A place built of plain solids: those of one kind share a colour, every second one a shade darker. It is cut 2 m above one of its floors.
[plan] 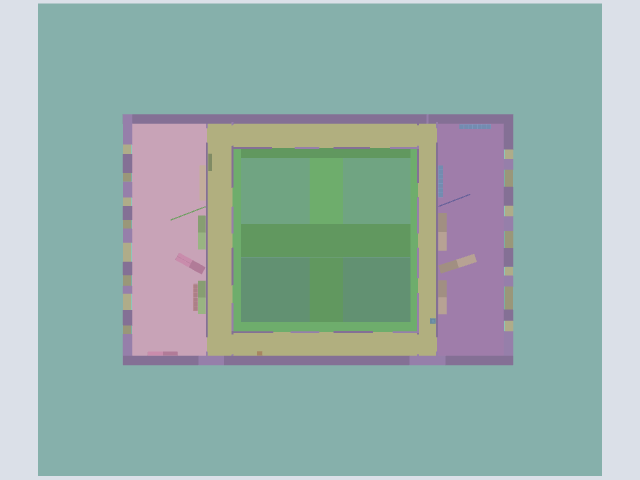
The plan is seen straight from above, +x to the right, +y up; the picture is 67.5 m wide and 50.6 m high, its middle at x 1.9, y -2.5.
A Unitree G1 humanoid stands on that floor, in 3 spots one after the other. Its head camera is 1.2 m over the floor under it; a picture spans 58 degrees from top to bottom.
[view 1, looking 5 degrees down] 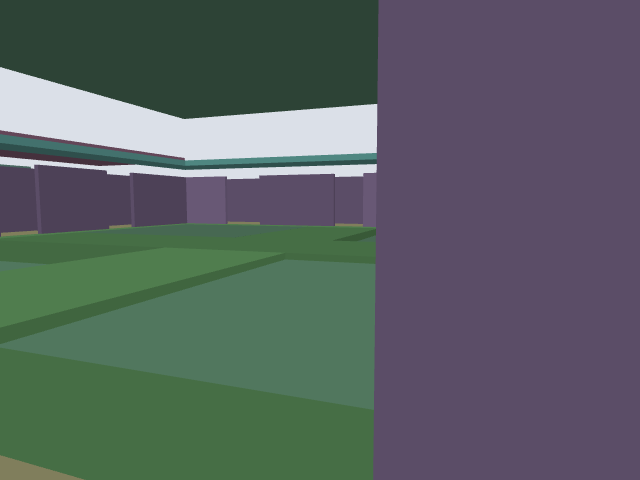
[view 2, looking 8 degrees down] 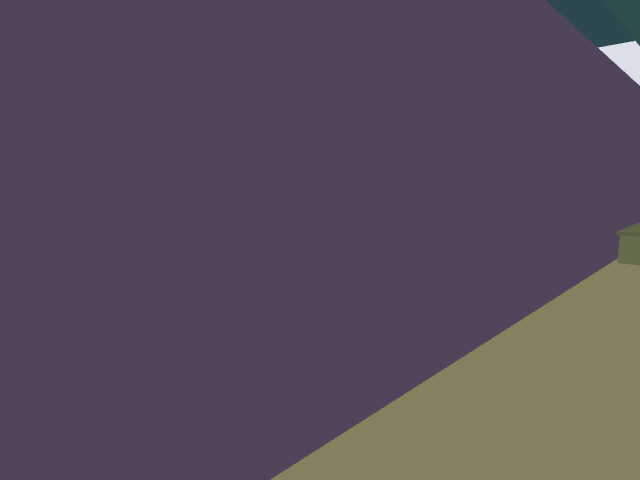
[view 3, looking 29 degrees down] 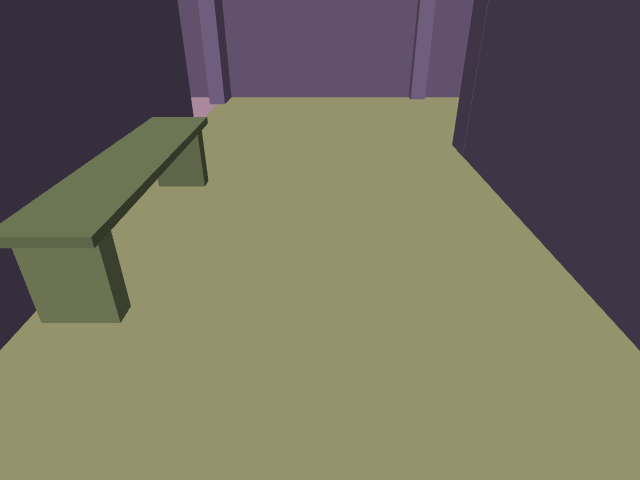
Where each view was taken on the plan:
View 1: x -3.44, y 8.52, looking -70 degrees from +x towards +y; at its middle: floor_gang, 13.78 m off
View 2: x -8.67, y -2.56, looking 134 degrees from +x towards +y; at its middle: wall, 1.82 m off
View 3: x -8.67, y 3.42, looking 90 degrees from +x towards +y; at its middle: floor_corr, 2.48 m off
